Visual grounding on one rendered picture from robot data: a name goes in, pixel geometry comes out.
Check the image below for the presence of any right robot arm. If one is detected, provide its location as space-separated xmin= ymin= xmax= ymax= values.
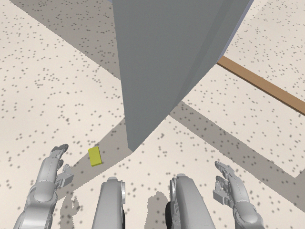
xmin=233 ymin=201 xmax=265 ymax=229

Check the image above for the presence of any right robot hand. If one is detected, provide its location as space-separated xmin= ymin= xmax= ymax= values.
xmin=213 ymin=161 xmax=250 ymax=208

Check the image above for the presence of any left robot hand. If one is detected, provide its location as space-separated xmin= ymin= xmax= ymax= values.
xmin=36 ymin=144 xmax=74 ymax=189

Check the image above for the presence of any left robot arm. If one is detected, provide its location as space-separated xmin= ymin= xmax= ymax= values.
xmin=13 ymin=181 xmax=58 ymax=229

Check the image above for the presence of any small box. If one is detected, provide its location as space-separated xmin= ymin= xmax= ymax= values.
xmin=88 ymin=146 xmax=102 ymax=167

